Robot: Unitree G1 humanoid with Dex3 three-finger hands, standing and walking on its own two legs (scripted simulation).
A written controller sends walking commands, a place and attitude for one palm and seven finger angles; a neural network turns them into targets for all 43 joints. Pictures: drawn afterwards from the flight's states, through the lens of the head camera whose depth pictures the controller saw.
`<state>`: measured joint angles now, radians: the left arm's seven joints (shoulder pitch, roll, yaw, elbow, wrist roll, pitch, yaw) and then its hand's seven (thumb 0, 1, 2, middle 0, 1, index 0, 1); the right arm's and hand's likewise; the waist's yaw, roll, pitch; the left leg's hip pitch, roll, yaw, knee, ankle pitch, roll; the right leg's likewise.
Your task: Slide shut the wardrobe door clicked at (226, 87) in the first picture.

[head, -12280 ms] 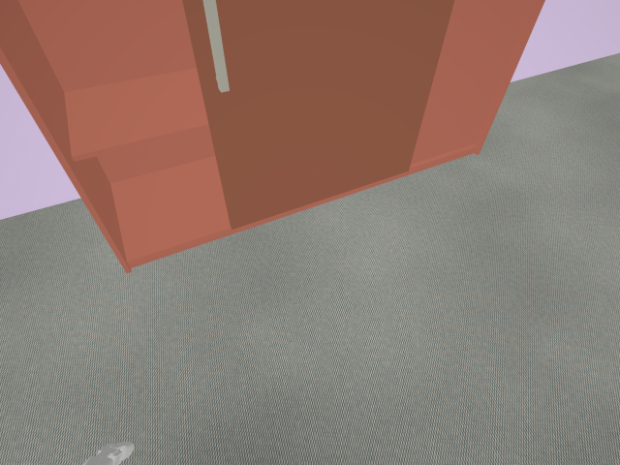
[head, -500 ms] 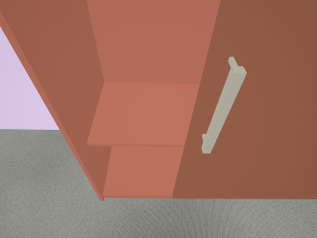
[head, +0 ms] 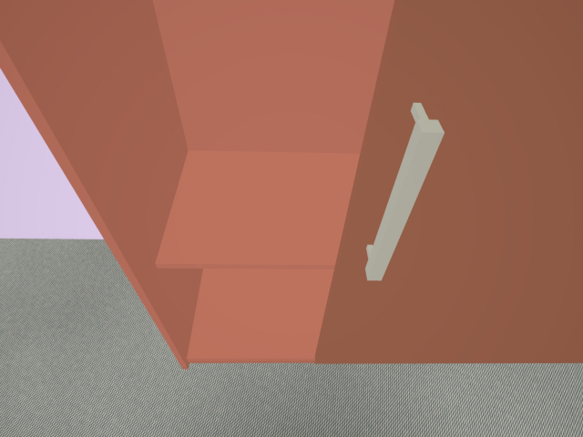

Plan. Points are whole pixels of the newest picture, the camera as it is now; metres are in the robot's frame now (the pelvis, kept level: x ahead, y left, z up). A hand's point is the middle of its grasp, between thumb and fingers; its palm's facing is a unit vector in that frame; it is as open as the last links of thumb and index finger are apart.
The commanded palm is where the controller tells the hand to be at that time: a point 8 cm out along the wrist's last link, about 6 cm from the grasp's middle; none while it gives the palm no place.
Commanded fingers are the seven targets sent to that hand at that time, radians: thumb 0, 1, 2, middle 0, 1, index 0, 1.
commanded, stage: raise the hand with hooked fingers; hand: right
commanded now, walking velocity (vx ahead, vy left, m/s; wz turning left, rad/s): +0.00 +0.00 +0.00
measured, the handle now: (392, 205) +0.44 -0.13 +0.08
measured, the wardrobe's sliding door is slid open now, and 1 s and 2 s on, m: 0.43 0.43 0.43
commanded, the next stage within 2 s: none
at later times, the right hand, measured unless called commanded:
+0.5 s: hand (424, 435) +0.15 -0.15 -0.02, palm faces -0.13 +0.99 +0.06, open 8.4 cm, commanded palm +0.12 -0.24 -0.03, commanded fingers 0.00 -0.39 -0.68 0.24 0.63 0.24 0.63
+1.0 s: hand (515, 412) +0.17 -0.25 +0.03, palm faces +0.02 +1.00 -0.03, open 11.5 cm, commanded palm +0.14 -0.30 +0.03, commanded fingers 0.00 0.20 -0.43 0.28 1.00 0.28 1.00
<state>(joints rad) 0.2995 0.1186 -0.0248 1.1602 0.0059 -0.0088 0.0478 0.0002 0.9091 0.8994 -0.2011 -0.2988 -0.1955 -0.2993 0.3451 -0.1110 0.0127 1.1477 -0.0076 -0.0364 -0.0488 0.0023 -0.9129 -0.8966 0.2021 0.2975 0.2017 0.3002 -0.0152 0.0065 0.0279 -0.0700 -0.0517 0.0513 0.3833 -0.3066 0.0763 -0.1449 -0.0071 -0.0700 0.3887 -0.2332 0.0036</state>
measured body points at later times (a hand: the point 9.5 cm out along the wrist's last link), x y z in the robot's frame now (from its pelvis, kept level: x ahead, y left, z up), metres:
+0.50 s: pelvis -0.06 -0.02 -0.05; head -0.04 -0.02 +0.40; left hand +0.17 +0.24 -0.08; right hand +0.15 -0.21 -0.02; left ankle -0.06 +0.06 -0.74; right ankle -0.02 -0.12 -0.74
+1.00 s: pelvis -0.07 -0.03 -0.04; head -0.04 -0.04 +0.41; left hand +0.08 +0.19 -0.12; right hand +0.16 -0.30 +0.03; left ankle -0.06 +0.06 -0.74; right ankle -0.02 -0.12 -0.74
